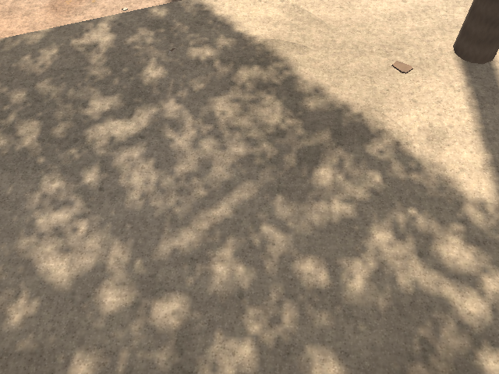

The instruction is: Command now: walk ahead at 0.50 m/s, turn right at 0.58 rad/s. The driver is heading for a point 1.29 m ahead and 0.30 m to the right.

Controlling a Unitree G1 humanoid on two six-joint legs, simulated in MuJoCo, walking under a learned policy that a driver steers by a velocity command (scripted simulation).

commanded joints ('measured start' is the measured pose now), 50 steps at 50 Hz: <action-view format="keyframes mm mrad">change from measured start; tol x32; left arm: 1 159 163 47 -42 -3 -23 15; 21 337 69 -2 -3 -16 -5 67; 41 -156 32 -11 -152 0 -4 7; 50 169 110 21 -29 20 -28 31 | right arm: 1 -108 -137 -6 -150 5 -57 -19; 50 -69 -127 -4 -37 16 -19 17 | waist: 1 106 40 -233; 18 6 -104 -137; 21 -31 296 -466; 41 -34 63 20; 47 182 -173 -499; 50 118 -72 -169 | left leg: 1 -612 19 -88 77 180 26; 18 -20 -96 -44 -877 609 105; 21 671 359 -809 -965 190 364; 27 57 177 -263 -1144 383 245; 44 250 184 145 -838 1123 166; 47 -437 -73 -55 -25 7 52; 50 -503 55 -68 -101 205 68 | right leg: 1 687 -335 604 -305 159 -253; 8 233 -157 263 -333 585 -169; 18 369 -140 394 -75 539 -50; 22 -288 -33 215 728 -293 86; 42 -107 -114 -21 -42 54 37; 45 505 -83 1 -102 138 -47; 46 875 -381 487 -138 25 -200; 50 536 -363 313 -313 178 -142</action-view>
